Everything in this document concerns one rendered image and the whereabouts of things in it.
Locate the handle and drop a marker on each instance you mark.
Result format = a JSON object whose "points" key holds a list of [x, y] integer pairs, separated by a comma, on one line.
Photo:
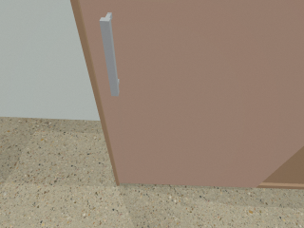
{"points": [[109, 54]]}

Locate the wardrobe door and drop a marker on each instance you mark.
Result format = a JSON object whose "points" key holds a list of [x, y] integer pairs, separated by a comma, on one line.
{"points": [[211, 92], [291, 171]]}

